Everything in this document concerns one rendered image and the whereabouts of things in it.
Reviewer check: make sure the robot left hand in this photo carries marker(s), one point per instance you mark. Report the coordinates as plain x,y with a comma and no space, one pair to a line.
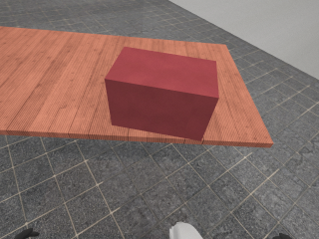
27,233

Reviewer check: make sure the right robot thigh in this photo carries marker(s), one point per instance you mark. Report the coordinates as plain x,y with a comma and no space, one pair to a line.
183,231

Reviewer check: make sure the carton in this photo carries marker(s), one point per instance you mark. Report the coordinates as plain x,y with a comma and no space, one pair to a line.
162,93

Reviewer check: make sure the table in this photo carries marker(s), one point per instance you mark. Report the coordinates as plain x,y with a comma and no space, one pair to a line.
52,84

